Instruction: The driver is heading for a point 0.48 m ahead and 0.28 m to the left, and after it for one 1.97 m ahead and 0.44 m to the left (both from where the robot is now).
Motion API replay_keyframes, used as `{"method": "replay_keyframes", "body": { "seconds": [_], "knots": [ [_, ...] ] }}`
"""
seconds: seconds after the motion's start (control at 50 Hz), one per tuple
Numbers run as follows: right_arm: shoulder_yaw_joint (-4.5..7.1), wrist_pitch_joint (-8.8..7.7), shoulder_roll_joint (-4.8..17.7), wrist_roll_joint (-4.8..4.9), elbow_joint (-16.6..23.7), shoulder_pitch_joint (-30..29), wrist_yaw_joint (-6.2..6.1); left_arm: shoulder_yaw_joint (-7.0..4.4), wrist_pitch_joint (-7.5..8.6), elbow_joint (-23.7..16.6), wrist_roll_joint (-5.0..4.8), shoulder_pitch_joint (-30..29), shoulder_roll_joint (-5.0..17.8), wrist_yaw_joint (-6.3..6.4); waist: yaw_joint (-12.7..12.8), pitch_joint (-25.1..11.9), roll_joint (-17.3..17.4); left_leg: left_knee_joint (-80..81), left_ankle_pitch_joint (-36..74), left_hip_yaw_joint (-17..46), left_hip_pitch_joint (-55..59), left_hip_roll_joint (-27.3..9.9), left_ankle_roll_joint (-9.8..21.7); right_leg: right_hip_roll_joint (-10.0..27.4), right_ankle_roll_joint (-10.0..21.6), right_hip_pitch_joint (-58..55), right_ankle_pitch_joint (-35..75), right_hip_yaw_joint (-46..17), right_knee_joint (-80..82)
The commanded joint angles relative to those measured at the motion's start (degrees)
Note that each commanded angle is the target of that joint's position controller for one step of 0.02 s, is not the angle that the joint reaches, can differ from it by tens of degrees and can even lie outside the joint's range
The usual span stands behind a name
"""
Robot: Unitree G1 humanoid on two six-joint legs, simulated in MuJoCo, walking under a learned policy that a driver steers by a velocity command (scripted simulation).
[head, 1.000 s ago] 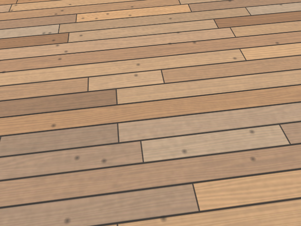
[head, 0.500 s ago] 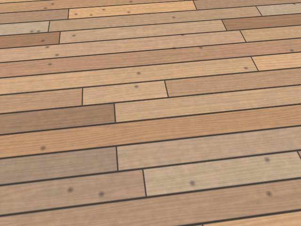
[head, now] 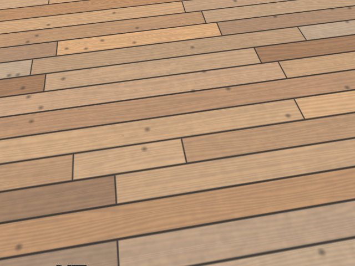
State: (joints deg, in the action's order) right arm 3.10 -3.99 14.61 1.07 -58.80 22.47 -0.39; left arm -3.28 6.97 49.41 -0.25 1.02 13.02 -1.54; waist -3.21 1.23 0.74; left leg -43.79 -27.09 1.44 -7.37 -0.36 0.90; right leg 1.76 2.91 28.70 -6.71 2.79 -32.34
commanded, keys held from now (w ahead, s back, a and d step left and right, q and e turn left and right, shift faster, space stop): w+q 0.66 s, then q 0.34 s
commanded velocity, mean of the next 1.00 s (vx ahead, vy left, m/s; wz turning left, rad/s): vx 0.42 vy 0.00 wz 0.53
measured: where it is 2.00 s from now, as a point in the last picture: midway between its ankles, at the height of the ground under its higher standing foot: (133, 219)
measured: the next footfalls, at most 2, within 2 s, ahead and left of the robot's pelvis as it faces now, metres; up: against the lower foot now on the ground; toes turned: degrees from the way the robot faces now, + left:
left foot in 0.50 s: +0.41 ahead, +0.17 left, +0.00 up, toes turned +20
right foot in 0.96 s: +0.71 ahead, +0.12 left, +0.00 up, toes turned +36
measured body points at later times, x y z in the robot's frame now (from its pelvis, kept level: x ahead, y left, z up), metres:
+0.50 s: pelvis +0.27 +0.05 -0.01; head +0.30 +0.06 +0.44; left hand +0.20 +0.32 -0.15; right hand +0.53 -0.13 -0.10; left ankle +0.37 +0.16 -0.72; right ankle +0.11 -0.11 -0.71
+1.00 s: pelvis +0.51 +0.12 +0.00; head +0.54 +0.14 +0.45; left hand +0.57 +0.45 -0.08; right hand +0.75 -0.08 -0.11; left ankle +0.37 +0.16 -0.69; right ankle +0.67 +0.09 -0.72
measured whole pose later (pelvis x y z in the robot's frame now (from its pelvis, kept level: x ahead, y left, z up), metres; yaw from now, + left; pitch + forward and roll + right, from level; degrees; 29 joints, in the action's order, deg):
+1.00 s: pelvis +0.51 +0.12 +0.00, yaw +34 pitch +3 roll -1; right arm 5.5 -0.3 17.3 0.8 -41.7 15.5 -2.1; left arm -3.1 5.6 41.5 1.8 0.7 14.7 -0.1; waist -3.4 1.5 0.8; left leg -49.4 -33.0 11.8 -16.5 8.0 1.8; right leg -2.1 1.1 28.4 -3.5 -1.0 -28.6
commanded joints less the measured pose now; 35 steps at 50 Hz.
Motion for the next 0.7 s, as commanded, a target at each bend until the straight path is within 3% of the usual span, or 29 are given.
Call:
{"method": "replay_keyframes", "body": {
  "seconds": [0.02,0.06,0.1,0.12,0.16,0.24,0.34,0.38,0.42,0.46,0.48,0.5,0.52,0.54,0.56,0.58,0.6,0.62,0.66,0.7],
  "knots": [
    [1.04,-2.78,6.9,2.24,5.4,-1.3,0.24,-2.9,-0.16,2.8,0.21,20.9,10.6,0.9,10.0,-16.4,-11.5,-34.3,-2.0,6.1,-38.4,-1.2,2.1,21.8,11.4,-46.0,-10.3,-34.5,14.5],
    [1.49,-2.05,6.2,1.36,6.6,-6.3,-0.47,-1.5,-0.05,1.5,0.4,12.2,6.2,0.82,6.7,-6.8,-5.4,-29.6,7.2,4.1,-35.1,-6.2,2.4,17.5,8.1,-29.2,-5.2,-20.7,18.4],
    [1.9,-0.17,3.8,1.11,6.3,-4.1,-0.46,-1.1,0.21,2.0,1.1,9.6,4.5,0.66,3.5,-3.3,-7.1,-25.6,11.2,4.6,-29.3,-8.2,2.6,14.7,6.6,-20.9,-2.2,-12.6,22.2],
    [1.81,0.56,2.4,1.2,6.4,-3.8,-0.39,-1.3,0.33,2.5,1.1,9.8,4.9,0.77,2.9,-2.3,-6.6,-24.7,12.0,4.3,-28.9,-8.5,2.6,14.4,6.8,-19.3,0.2,-9.7,23.4],
    [2.04,1.44,2.1,0.92,7.8,-5.5,-0.4,-1.84,0.52,3.1,1.27,10.6,6.5,1.31,2.3,-0.7,-5.0,-22.3,15.7,4.7,-31.4,-8.6,2.1,14.4,7.3,-18.6,5.2,-5.4,24.7],
    [2.15,1.41,1.9,0.27,10.3,-11.0,0.47,-2.31,0.12,3.6,1.38,12.0,8.0,2.51,3.0,1.0,-3.9,-10.4,26.6,4.0,-34.4,-7.7,1.1,13.2,6.5,-20.8,9.0,2.0,25.5],
    [1.14,1.21,0.7,0.02,14.6,-21.6,2.45,-2.92,-0.95,4.2,0.43,16.5,9.9,3.32,6.7,4.4,-2.4,2.3,30.3,-1.8,-34.8,-6.6,2.0,14.4,5.5,-27.1,10.1,7.5,24.9],
    [1.03,1.26,1.0,0.2,16.4,-24.0,3.21,-3.24,-1.77,4.5,-0.11,17.9,10.5,3.28,7.1,5.0,-2.8,4.8,26.8,-3.3,-35.6,-6.0,3.0,15.7,5.0,-31.6,13.5,8.7,22.6],
    [1.5,1.36,2.2,0.34,17.8,-23.9,3.83,-3.65,-2.55,4.1,-0.61,17.1,11.8,3.31,5.6,3.8,-4.1,6.3,21.3,-6.0,-31.9,-3.7,4.7,16.3,4.0,-34.2,26.3,10.3,17.9],
    [2.99,1.53,5.1,0.6,17.5,-18.0,3.95,-4.11,-3.4,3.3,-1.01,15.6,13.7,3.52,1.4,-1.0,-6.5,6.0,15.4,-9.4,-21.7,0.9,7.0,15.9,2.8,-34.9,45.6,11.6,6.8],
    [4.53,1.51,7.8,0.81,15.7,-9.8,3.69,-4.08,-3.83,2.9,-1.27,14.3,14.1,3.54,-3.4,-5.2,-6.1,9.7,17.7,-10.2,-10.4,3.6,8.9,14.3,1.4,-32.1,48.1,12.7,-4.2],
    [6.8,1.84,12.4,0.76,13.2,-0.4,2.55,-3.72,-3.63,2.1,-0.7,14.4,13.4,3.63,-7.5,-10.3,-2.5,12.0,19.5,-3.7,7.0,2.0,11.5,12.1,-1.4,-20.1,35.6,12.8,-20.4],
    [7.8,1.87,18.8,0.91,12.7,-0.1,1.74,-1.24,-2.27,-0.9,1.59,18.1,4.3,2.97,-1.2,-13.2,13.4,15.5,15.4,25.8,24.7,-12.6,20.0,1.4,-4.9,5.5,-18.5,10.0,-41.2],
    [6.65,0.99,17.1,-0.15,14.7,2.1,2.07,-0.85,0.69,-3.0,-0.77,15.2,6.1,2.11,-2.3,-22.9,10.2,25.8,8.3,48.1,31.4,-19.4,25.7,-3.6,-4.6,14.3,-28.6,-5.2,-50.6],
    [5.5,0.33,12.8,-0.72,14.2,1.3,2.22,-1.54,2.2,-4.8,-2.94,8.6,8.8,1.54,-4.1,-16.7,5.9,27.6,12.4,40.8,29.1,-18.0,22.0,-0.7,-3.0,20.5,-23.5,-7.8,-50.7],
    [4.83,-0.19,10.3,-0.21,14.6,-2.0,2.11,-1.28,2.87,-4.8,-2.57,7.7,8.5,1.6,-2.2,-11.4,2.9,26.7,16.8,32.3,21.4,-15.5,19.7,2.0,-1.7,20.1,-18.5,-7.6,-46.2],
    [4.18,-0.38,8.2,-0.07,15.9,-7.1,2.1,-1.65,2.81,-3.9,-0.95,8.0,8.8,2.07,0.8,-8.1,-0.7,26.9,21.9,26.2,12.0,-13.1,17.8,4.2,-1.8,15.5,-15.1,-7.7,-41.0],
    [3.52,-0.5,6.5,-0.48,17.1,-10.3,1.96,-2.36,2.04,-3.6,-0.17,9.2,9.9,2.23,3.0,-6.7,-0.4,27.9,26.8,22.3,5.3,-11.5,17.0,5.6,-2.1,10.7,-13.4,-8.0,-37.4],
    [3.44,-0.66,7.0,-0.57,17.7,-10.9,1.44,-2.61,0.34,-4.2,0.35,9.9,9.2,2.16,4.8,-5.5,-0.2,30.0,30.4,20.0,-1.0,-10.3,17.1,6.0,-3.4,6.9,-12.0,-7.5,-32.3],
    [3.94,-0.7,9.3,-0.55,17.8,-9.9,0.53,-2.3,-0.62,-5.6,1.15,7.3,7.9,2.61,4.9,-3.2,-0.5,29.7,42.9,15.5,-5.5,-9.0,16.8,4.8,-5.4,6.4,-9.0,-5.8,-26.2]
  ]
}}
Keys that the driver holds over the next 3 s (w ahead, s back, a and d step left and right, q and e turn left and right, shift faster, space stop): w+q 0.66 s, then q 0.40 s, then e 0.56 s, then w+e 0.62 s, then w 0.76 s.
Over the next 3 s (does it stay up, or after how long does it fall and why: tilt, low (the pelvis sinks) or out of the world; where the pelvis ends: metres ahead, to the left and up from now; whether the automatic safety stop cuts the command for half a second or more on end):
stays up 1.13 0.17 0.01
